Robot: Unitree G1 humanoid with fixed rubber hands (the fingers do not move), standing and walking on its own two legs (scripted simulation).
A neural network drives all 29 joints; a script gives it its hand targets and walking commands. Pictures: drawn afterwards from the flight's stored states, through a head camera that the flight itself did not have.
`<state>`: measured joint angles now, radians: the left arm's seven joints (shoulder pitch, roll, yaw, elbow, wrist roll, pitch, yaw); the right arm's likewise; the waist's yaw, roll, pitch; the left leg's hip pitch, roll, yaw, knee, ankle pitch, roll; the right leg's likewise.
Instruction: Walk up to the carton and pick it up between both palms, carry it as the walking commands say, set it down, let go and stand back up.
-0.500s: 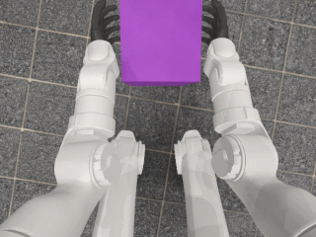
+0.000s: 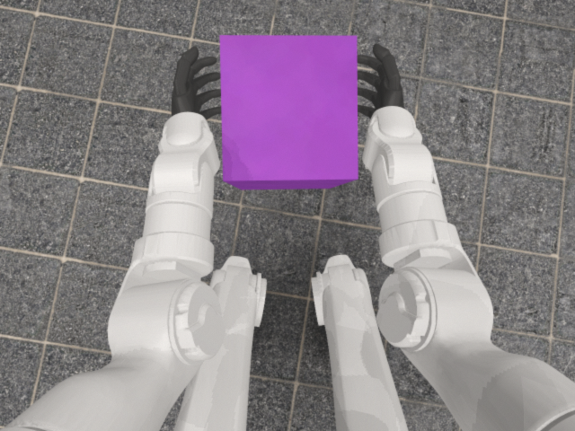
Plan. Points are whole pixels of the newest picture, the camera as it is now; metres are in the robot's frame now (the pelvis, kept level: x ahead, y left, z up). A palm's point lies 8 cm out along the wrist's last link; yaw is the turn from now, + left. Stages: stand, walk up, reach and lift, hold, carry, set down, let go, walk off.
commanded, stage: reach and lift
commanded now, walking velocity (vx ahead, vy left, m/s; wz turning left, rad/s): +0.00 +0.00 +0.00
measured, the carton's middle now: (286, 129) +0.50 +0.00 -0.15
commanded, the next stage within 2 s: none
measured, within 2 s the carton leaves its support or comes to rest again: neither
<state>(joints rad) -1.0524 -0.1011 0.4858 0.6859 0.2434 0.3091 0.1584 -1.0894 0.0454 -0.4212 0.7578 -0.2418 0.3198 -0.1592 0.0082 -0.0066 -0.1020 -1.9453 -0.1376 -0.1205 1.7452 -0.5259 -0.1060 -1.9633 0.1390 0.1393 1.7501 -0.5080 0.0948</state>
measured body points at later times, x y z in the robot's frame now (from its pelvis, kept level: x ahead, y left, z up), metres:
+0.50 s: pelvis +0.01 +0.00 +0.06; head +0.24 -0.01 +0.45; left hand +0.48 +0.12 +0.00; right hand +0.49 -0.13 -0.01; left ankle +0.11 +0.14 -0.47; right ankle +0.11 -0.14 -0.47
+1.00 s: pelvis +0.04 +0.00 +0.12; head +0.22 -0.01 +0.53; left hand +0.46 +0.12 +0.07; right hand +0.47 -0.13 +0.06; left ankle +0.11 +0.14 -0.47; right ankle +0.11 -0.14 -0.47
